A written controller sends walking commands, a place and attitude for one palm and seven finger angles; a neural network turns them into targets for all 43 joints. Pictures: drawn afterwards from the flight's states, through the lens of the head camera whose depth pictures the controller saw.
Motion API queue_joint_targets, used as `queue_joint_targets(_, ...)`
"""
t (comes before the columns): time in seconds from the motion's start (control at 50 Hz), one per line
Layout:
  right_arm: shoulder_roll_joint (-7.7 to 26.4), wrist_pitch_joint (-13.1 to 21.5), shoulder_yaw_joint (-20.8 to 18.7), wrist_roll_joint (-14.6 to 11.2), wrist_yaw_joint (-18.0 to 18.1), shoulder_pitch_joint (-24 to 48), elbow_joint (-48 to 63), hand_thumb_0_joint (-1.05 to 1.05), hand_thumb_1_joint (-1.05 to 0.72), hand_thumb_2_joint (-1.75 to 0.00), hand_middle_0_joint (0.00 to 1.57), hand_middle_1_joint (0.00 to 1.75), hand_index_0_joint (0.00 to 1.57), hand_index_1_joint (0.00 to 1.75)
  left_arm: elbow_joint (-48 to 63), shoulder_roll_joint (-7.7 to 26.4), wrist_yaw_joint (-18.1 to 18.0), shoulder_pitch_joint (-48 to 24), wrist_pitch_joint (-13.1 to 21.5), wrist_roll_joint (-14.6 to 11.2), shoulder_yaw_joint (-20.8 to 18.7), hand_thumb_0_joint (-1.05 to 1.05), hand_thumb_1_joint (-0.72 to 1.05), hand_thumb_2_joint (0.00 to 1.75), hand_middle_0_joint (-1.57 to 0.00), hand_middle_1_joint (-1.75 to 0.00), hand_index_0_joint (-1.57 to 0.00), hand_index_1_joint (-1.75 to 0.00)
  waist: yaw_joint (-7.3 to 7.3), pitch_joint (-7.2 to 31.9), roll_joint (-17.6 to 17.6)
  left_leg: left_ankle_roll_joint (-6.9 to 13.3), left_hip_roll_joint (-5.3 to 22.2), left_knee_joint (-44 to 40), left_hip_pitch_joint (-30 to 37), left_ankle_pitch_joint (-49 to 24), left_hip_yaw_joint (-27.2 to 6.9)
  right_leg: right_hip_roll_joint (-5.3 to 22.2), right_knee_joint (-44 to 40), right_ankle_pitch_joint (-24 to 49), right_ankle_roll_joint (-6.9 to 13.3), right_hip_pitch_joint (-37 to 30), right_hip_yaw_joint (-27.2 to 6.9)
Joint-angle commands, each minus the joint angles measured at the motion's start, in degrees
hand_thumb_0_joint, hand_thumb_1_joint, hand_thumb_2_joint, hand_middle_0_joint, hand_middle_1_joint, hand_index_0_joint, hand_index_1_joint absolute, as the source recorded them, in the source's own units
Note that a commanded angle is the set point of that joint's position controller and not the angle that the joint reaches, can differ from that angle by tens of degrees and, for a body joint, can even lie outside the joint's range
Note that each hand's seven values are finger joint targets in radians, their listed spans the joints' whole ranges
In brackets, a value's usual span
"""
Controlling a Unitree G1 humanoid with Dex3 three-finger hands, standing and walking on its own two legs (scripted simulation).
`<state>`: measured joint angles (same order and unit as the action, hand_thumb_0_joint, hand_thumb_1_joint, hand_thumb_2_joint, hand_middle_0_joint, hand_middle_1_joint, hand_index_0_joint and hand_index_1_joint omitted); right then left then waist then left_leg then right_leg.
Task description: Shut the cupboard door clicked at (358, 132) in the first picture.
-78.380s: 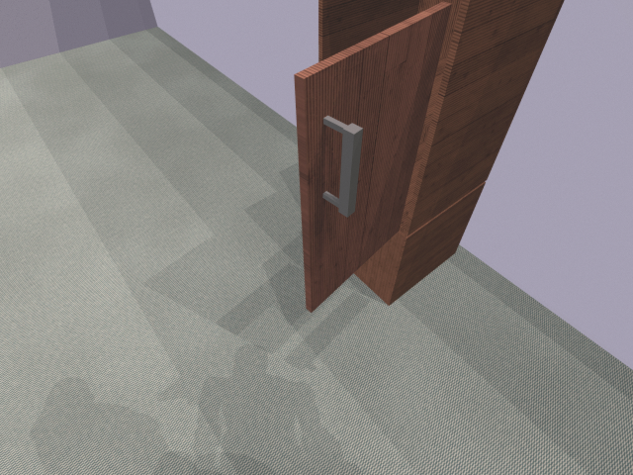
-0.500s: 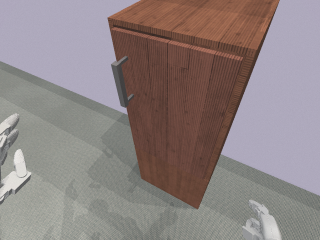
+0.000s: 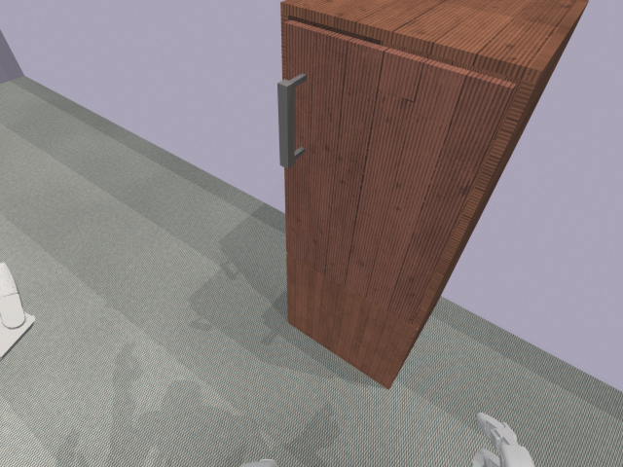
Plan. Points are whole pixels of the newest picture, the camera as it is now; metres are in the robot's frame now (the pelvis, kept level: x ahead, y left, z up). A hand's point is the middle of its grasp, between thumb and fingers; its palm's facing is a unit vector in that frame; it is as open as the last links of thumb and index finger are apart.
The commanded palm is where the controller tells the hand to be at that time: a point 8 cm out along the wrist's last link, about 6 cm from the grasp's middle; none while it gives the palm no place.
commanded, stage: step back with the hand held close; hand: left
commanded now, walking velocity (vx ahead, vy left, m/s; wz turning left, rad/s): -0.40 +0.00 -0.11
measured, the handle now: (293, 122) +0.67 +0.08 +0.11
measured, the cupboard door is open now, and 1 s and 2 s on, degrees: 0 0 0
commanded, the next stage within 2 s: stop stepping back and stand still in 0.36 s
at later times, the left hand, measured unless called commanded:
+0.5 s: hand out of the picture +0.09 +0.27 +0.20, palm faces +0.37 -0.86 -0.37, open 7.5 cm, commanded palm +0.03 +0.32 +0.20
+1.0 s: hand out of the picture -0.07 +0.35 +0.22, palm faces +0.40 -0.85 -0.34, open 7.4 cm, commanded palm -0.10 +0.38 +0.20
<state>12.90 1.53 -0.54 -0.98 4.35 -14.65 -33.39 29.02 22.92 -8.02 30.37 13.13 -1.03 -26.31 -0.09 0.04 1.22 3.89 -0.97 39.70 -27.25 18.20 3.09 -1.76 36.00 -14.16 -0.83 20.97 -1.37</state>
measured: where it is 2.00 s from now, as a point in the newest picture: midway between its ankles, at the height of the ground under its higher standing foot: outside the picture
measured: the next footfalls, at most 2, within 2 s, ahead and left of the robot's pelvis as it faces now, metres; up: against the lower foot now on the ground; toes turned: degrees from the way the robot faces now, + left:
right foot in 0.48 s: -0.26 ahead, -0.09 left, +0.00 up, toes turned -7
left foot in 0.60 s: +0.02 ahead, +0.07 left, +0.00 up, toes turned -5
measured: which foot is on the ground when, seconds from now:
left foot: down 0.00-0.48, up 0.50-0.58, down 0.60-0.78, up 0.80-1.00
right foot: down 0.00-0.14, up 0.16-0.46, down 0.48-0.62, up 0.64-0.78, down 0.80-1.00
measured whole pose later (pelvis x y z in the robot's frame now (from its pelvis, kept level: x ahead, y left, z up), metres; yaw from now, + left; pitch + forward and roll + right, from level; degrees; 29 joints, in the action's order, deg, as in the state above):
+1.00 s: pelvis -0.29 +0.11 +0.02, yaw -11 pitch +1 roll +0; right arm 12.7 5.0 -1.4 0.6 5.0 -18.6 -39.5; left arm 29.9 25.0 -9.6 26.8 12.1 -0.8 -26.1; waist -1.7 7.3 -5.9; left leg 1.2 3.2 50.7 -23.3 23.7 3.0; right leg 2.8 31.3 -23.1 4.3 21.9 4.5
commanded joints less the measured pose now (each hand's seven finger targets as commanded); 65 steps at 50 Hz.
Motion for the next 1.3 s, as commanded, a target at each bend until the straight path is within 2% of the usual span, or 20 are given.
queue_joint_targets(0.0,6.7,3.24,-3.23,1.18,-0.33,4.89,6.69,0.0,-0.9,-0.9,0.2,0.3,0.2,0.3,10.45,11.63,-2.0,-6.15,3.71,-0.88,-4.95,0.0,0.9,0.9,-0.2,-0.3,-0.2,-0.3,1.54,2.83,-9.14,-3.28,2.49,3.28,8.06,5.79,-5.29,15.42,-20.02,-11.58,8.6,10.98,-21.84)
queue_joint_targets(0.08,7.23,3.54,-2.9,0.39,0.58,5.99,7.21,0.0,-0.9,-0.9,0.2,0.3,0.2,0.3,11.11,11.71,-2.46,-8.86,4.24,-0.83,-3.91,0.0,0.9,0.9,-0.2,-0.3,-0.2,-0.3,1.88,3.14,-2.27,-0.55,6.31,-11.3,8.31,6.28,-10.55,6.12,-11.22,-9.86,2.76,9.92,-9.12)
queue_joint_targets(0.14,8.76,5.49,-3.13,0.84,1.4,8.91,8.07,0.0,-0.9,-0.9,0.2,0.3,0.2,0.3,11.82,12.27,-2.26,-8.07,5.35,-0.01,-7.63,0.0,0.9,0.9,-0.2,-0.3,-0.2,-0.3,0.09,5.56,16.73,5.63,21.73,-34.21,-17.31,30.11,-25.71,-4.62,21.86,-8.23,-0.73,-14.77,-0.41)
queue_joint_targets(0.26,6.6,7.05,-3.73,0.51,-1.46,10.05,6.29,0.0,-0.9,-0.9,0.2,0.3,0.2,0.3,13.78,11.19,-0.84,-2.63,4.89,-2.99,-6.31,0.0,0.9,0.9,-0.2,-0.3,-0.2,-0.3,-1.28,9.27,9.37,-0.42,17.64,-32.02,-2.87,16.95,-12.07,-5.42,24.83,-15.92,-0.04,-7.98,3.96)
queue_joint_targets(0.4,5.07,8.22,-3.07,1.9,-2.4,7.03,1.79,0.0,-0.9,-0.9,0.2,0.3,0.2,0.3,15.87,13.11,-0.12,-7.36,5.67,-4.33,-5.58,0.0,0.9,0.9,-0.2,-0.3,-0.2,-0.3,-0.76,14.64,12.72,-10.66,13.97,-29.71,18.59,2.81,-7.01,-2.83,-17.2,-18.42,3.12,-9.08,4.54)
queue_joint_targets(0.46,3.44,7.1,-2.56,1.02,-1.56,6.76,0.63,0.0,-0.9,-0.9,0.2,0.3,0.2,0.3,18.23,17.31,-0.54,-9.17,7.05,-3.26,-7.57,0.0,0.9,0.9,-0.2,-0.3,-0.2,-0.3,-0.06,11.0,-7.87,-7.39,3.25,3.8,27.83,-3.28,1.94,14.48,-28.85,1.83,6.24,8.68,-7.05)
queue_joint_targets(0.52,4.53,6.8,-3.1,0.1,-0.73,6.13,3.14,0.0,-0.9,-0.9,0.2,0.3,0.2,0.3,16.46,15.25,0.29,-5.84,3.08,-3.11,-6.62,0.0,0.9,0.9,-0.2,-0.3,-0.2,-0.3,0.74,12.06,-11.77,-4.95,2.62,8.32,16.01,-2.81,-4.63,14.39,-14.49,7.12,10.7,-0.71,-3.91)
queue_joint_targets(0.58,6.91,6.39,-1.22,0.1,0.83,8.1,5.53,0.0,-0.9,-0.9,0.2,0.3,0.2,0.3,14.48,14.31,0.12,-6.62,-0.47,-3.8,-7.24,0.0,0.9,0.9,-0.2,-0.3,-0.2,-0.3,1.83,5.43,18.29,-0.12,9.08,-19.07,19.25,-13.15,-16.47,-1.14,5.01,-5.21,0.49,1.69,4.57)
queue_joint_targets(0.62,5.8,8.13,-0.42,0.28,0.6,8.14,4.87,0.0,-0.9,-0.9,0.2,0.3,0.2,0.3,7.26,14.95,-0.34,-8.2,-0.38,-3.79,-6.76,0.0,0.9,0.9,-0.2,-0.3,-0.2,-0.3,0.84,2.22,15.53,-2.05,15.21,-36.24,5.58,25.17,-27.58,-2.66,12.5,-19.99,1.19,-5.13,0.38)
queue_joint_targets(0.68,6.27,6.89,-1.88,0.87,0.36,7.83,6.33,0.0,-0.9,-0.9,0.2,0.3,0.2,0.3,7.39,13.61,-0.44,-2.85,-1.82,-4.11,-6.96,0.0,0.9,0.9,-0.2,-0.3,-0.2,-0.3,-1.25,4.86,12.44,-13.95,11.77,-41.28,-5.91,26.07,-15.82,-7.9,9.84,-18.72,3.3,-18.74,8.17)
queue_joint_targets(0.72,5.45,6.45,-2.19,0.43,-0.22,7.99,7.22,0.0,-0.9,-0.9,0.2,0.3,0.2,0.3,10.29,12.9,-0.1,2.79,-1.65,-3.91,-5.84,0.0,0.9,0.9,-0.2,-0.3,-0.2,-0.3,-1.71,7.12,12.99,-13.46,5.95,-31.66,-10.04,21.9,-4.54,-7.38,-1.39,-18.35,4.44,-27.25,10.53)
queue_joint_targets(0.76,4.82,5.07,-2.96,-0.68,-0.87,7.09,7.05,0.0,-0.9,-0.9,0.2,0.3,0.2,0.3,15.55,14.99,-0.12,5.98,-1.37,-2.07,-6.29,0.0,0.9,0.9,-0.2,-0.3,-0.2,-0.3,-1.59,3.34,-15.42,-7.66,-4.98,19.22,-2.82,10.09,5.39,12.93,-25.54,-31.46,9.36,-0.31,-15.86)
queue_joint_targets(0.8,7.6,4.75,-4.36,1.2,-0.88,7.14,4.5,0.0,-0.9,-0.9,0.2,0.3,0.2,0.3,23.64,19.22,-0.31,-4.77,0.74,-1.48,-10.41,0.0,0.9,0.9,-0.2,-0.3,-0.2,-0.3,1.38,-0.37,-11.72,-6.09,-1.44,46.84,-7.84,3.06,-5.41,25.54,-32.3,-32.42,14.95,18.67,-28.59)
queue_joint_targets(0.96,5.83,8.39,-2.63,1.86,2.24,3.34,2.28,0.0,-0.9,-0.9,0.2,0.3,0.2,0.3,7.26,11.9,-3.42,-20.71,1.8,0.04,-1.78,0.0,0.9,0.9,-0.2,-0.3,-0.2,-0.3,3.16,5.98,-0.46,-2.14,0.88,-6.04,14.8,6.26,6.38,10.93,-10.8,-24.01,6.55,4.16,-1.1)
queue_joint_targets(0.98,6.23,8.93,-2.38,1.65,2.62,2.27,2.5,0.0,-0.9,-0.9,0.2,0.3,0.2,0.3,6.31,11.58,-3.72,-21.23,1.68,-0.32,-1.12,0.0,0.9,0.9,-0.2,-0.3,-0.2,-0.3,3.58,5.4,5.46,-2.15,-0.16,-13.45,17.01,8.21,5.37,6.91,-0.96,-21.6,4.77,3.89,2.24)
queue_joint_targets(1.02,8.59,9.56,-3.03,0.83,1.79,4.43,6.2,0.0,-0.9,-0.9,0.2,0.3,0.2,0.3,10.91,10.93,-3.24,-19.29,2.44,0.15,-0.84,0.0,0.9,0.9,-0.2,-0.3,-0.2,-0.3,2.26,-0.81,24.45,5.89,21.97,-29.77,14.61,28.53,-31.88,0.58,31.45,-14.81,0.18,19.79,4.02)
queue_joint_targets(1.04,8.2,9.29,-3.3,0.83,0.79,6.08,7.13,0.0,-0.9,-0.9,0.2,0.3,0.2,0.3,10.08,14.4,-2.24,-16.88,3.0,0.81,-4.67,0.0,0.9,0.9,-0.2,-0.3,-0.2,-0.3,1.27,-4.1,13.45,9.18,25.21,-33.05,4.62,28.43,-35.84,1.98,38.6,-8.27,0.22,18.51,-1.5)
queue_joint_targets(1.06,9.2,7.86,-6.16,0.24,-0.07,8.43,7.49,0.0,-0.9,-0.9,0.2,0.3,0.2,0.3,0.23,13.48,-1.42,-2.47,1.44,1.94,-8.27,0.0,0.9,0.9,-0.2,-0.3,-0.2,-0.3,-2.82,2.97,2.28,6.37,20.96,-25.05,3.6,6.56,-17.37,1.09,43.19,-4.42,-0.46,9.15,1.27)
queue_joint_targets(1.1,6.61,7.05,-4.23,0.33,-1.88,7.04,7.49,0.0,-0.9,-0.9,0.2,0.3,0.2,0.3,10.23,15.11,-0.58,-3.23,1.84,-0.48,-8.53,0.0,0.9,0.9,-0.2,-0.3,-0.2,-0.3,0.33,-1.93,6.96,6.08,20.78,-31.0,2.04,25.66,-29.31,2.98,39.54,-1.61,-0.39,19.3,-0.64)
queue_joint_targets(1.28,4.68,5.28,-2.14,1.79,0.32,6.3,4.95,0.0,-0.9,-0.9,0.2,0.3,0.2,0.3,13.79,14.52,-2.74,-5.66,0.46,0.08,-6.73,0.0,0.9,0.9,-0.2,-0.3,-0.2,-0.3,-0.05,5.07,11.25,-0.51,9.79,-10.28,-7.11,21.04,-3.81,-0.47,-10.05,-16.13,4.68,-21.7,7.14)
